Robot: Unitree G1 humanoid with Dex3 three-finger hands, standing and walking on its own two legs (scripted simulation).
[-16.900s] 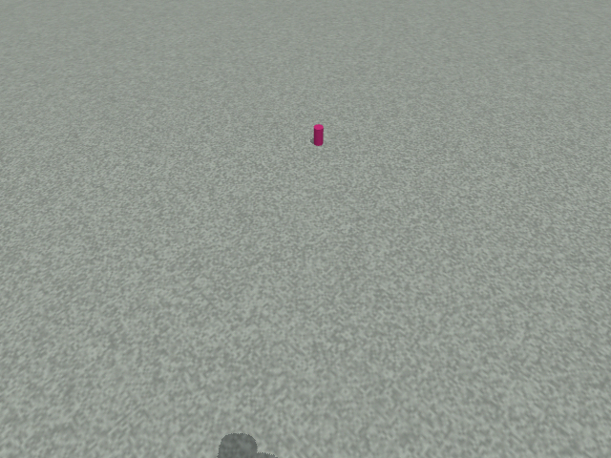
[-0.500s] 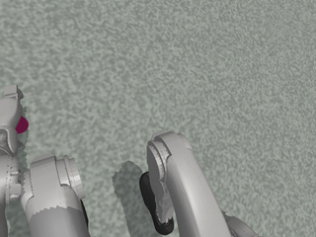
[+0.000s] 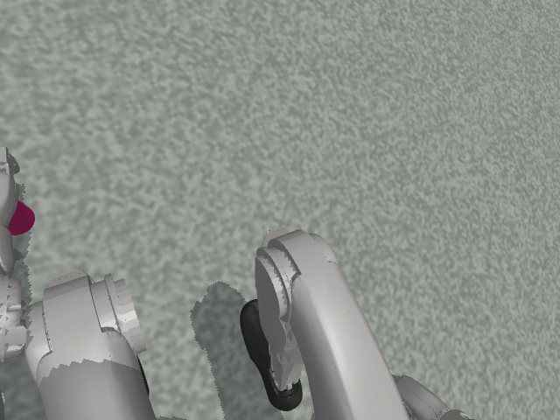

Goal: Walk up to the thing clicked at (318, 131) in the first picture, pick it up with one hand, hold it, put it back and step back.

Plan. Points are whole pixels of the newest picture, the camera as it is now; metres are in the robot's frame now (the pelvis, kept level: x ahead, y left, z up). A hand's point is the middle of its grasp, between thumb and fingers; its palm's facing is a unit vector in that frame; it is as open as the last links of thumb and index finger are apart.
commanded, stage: rest palm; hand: left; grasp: from above
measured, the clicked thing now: (4, 213) +0.42 +0.30 -0.25
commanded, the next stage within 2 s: close in 0.14 s
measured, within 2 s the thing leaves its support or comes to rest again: leaves its support in 1.98 s
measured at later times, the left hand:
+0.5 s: hand out of the picture +0.40 +0.30 -0.23, palm faces -0.42 -0.14 -0.90, open 12.4 cm
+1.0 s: hand out of the picture +0.41 +0.30 -0.23, palm faces -0.43 -0.14 -0.89, open 10.9 cm
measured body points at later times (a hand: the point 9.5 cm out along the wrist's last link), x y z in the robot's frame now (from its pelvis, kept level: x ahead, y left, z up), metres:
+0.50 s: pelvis +0.00 +0.00 +0.00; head +0.24 +0.12 +0.36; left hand +0.42 +0.31 -0.18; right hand +0.07 -0.24 -0.08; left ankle +0.07 +0.14 -0.27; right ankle +0.10 -0.11 -0.27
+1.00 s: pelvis +0.00 +0.00 +0.00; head +0.24 +0.12 +0.36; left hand +0.43 +0.31 -0.18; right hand +0.07 -0.24 -0.07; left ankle +0.07 +0.14 -0.27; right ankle +0.10 -0.11 -0.27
